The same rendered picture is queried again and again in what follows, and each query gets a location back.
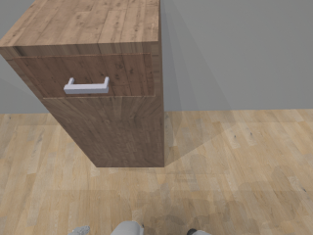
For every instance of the left robot hand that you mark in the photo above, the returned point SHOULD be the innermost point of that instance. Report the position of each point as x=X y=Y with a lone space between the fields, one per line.
x=83 y=230

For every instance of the cabinet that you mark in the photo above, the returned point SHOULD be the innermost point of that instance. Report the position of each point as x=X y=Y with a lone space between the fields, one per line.
x=112 y=131

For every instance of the drawer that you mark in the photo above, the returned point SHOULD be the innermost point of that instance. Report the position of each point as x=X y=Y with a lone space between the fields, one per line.
x=130 y=74

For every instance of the robot left thigh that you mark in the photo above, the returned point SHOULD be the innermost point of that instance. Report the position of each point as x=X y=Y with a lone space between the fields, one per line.
x=128 y=227

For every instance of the handle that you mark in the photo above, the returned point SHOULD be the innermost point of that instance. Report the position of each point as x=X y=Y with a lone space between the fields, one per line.
x=96 y=88

